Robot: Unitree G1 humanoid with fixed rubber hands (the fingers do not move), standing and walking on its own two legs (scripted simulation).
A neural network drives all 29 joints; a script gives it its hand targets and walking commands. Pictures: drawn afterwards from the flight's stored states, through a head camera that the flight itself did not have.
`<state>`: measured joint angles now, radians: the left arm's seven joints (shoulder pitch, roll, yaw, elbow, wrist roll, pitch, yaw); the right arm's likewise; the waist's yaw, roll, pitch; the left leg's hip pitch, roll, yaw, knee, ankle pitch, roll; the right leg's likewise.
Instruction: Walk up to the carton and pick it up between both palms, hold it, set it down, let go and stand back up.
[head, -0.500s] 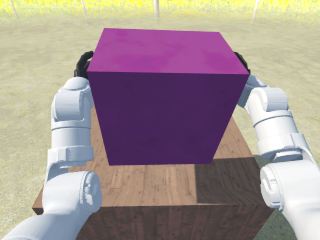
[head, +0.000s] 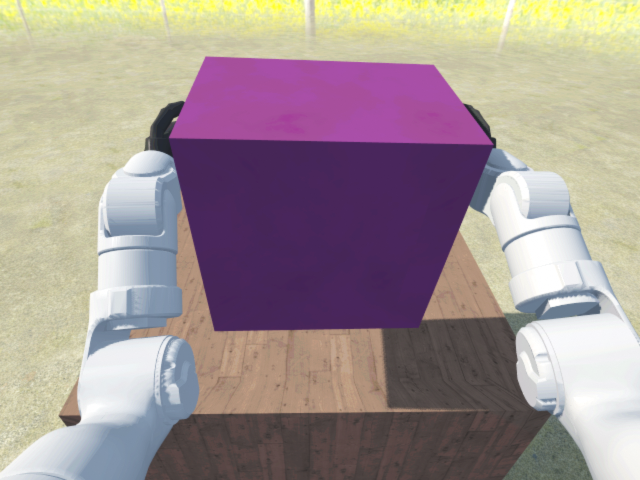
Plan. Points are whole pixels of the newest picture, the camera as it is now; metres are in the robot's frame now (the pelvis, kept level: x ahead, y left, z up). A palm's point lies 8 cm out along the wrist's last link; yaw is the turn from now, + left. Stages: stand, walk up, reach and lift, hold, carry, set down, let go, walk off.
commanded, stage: hold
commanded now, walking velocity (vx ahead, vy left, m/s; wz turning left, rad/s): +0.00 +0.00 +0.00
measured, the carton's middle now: (320, 202) +0.38 +0.01 +0.22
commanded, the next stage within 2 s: none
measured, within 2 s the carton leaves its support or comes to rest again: neither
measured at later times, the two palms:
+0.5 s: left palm (171, 166) +0.37 +0.18 +0.27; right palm (484, 169) +0.37 -0.18 +0.27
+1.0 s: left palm (162, 165) +0.37 +0.19 +0.27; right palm (475, 163) +0.37 -0.17 +0.27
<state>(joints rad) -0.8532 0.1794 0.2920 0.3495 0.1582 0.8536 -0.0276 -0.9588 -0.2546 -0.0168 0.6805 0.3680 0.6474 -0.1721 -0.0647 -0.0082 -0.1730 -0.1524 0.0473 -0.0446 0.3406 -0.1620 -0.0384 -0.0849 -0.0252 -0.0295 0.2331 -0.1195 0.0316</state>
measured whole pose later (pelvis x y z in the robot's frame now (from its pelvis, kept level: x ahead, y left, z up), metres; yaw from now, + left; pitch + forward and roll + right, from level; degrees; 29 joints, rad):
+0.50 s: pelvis +0.00 -0.01 +0.00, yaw +0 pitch -2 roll -1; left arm -0.85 0.16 0.31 0.35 0.16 0.85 -0.02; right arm -0.94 -0.27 0.00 0.66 0.37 0.65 -0.17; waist -0.05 0.01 -0.17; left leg -0.15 0.06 -0.04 0.33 -0.16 -0.04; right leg -0.09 -0.01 -0.03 0.24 -0.12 0.03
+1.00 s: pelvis +0.00 +0.00 +0.00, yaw +0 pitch -1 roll -1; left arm -0.85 0.17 0.28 0.34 0.14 0.84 0.00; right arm -0.95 -0.26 -0.02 0.67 0.37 0.64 -0.17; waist -0.06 -0.01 -0.18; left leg -0.17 0.05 -0.04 0.35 -0.16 -0.04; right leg -0.10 -0.02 -0.02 0.23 -0.12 0.03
